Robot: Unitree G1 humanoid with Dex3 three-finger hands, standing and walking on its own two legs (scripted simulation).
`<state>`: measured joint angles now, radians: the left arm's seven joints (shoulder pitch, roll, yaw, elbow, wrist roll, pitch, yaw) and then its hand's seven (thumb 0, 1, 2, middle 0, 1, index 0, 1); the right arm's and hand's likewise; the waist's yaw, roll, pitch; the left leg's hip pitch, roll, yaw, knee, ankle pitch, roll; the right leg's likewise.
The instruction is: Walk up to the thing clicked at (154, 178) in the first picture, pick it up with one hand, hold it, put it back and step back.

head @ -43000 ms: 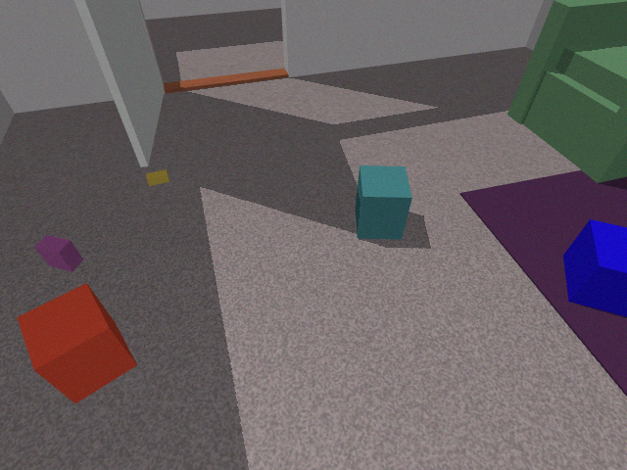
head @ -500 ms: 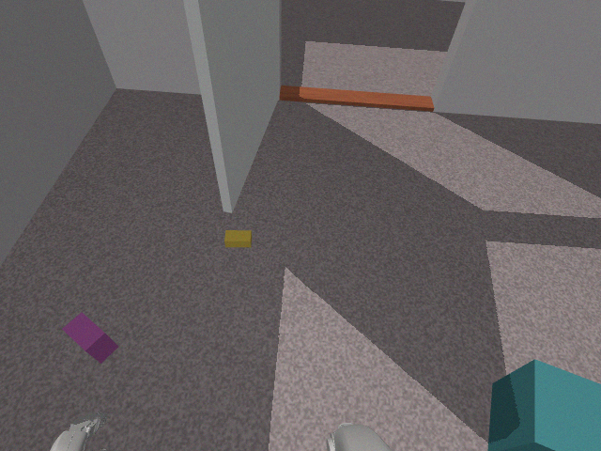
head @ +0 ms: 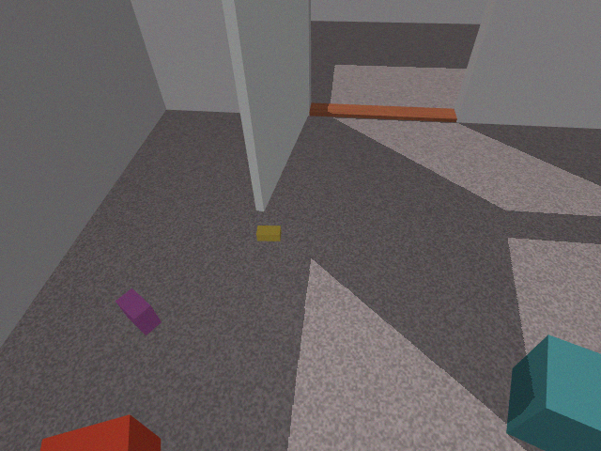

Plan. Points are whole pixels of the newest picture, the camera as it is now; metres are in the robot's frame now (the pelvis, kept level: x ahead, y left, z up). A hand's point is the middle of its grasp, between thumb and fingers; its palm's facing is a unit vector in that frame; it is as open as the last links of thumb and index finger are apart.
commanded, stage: step back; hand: left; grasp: from above
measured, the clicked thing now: (269, 233) +1.10 +0.22 -0.73
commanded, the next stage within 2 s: stand in 0.88 s
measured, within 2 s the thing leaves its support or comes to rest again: neither
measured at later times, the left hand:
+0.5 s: hand out of the picture +0.07 +0.27 -0.14, palm faces +0.02 -0.94 -0.34, open 7.4 cm
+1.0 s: hand out of the picture +0.15 +0.26 -0.13, palm faces -0.02 -0.94 -0.35, open 7.4 cm
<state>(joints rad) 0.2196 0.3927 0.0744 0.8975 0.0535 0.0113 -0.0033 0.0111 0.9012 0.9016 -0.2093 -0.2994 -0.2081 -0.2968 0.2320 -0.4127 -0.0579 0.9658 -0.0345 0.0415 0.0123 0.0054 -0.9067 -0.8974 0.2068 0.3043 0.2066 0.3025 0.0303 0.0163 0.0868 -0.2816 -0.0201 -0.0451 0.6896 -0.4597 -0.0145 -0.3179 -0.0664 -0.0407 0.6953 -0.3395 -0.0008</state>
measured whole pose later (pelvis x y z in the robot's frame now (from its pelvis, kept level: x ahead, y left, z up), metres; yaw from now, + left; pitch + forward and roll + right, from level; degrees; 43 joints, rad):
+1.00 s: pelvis +0.03 +0.01 +0.02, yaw -1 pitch -3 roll +0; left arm 0.05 0.36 0.01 1.09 0.01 -0.02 0.00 0.01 0.91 0.90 -0.20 -0.30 -0.20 -0.30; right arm 0.03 -0.33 -0.02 1.09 -0.01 -0.01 0.01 0.00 -0.91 -0.90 0.21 0.30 0.21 0.30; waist 0.01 0.00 0.07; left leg -0.13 0.00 0.00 0.41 -0.23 0.00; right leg -0.11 -0.03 0.01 0.40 -0.24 0.03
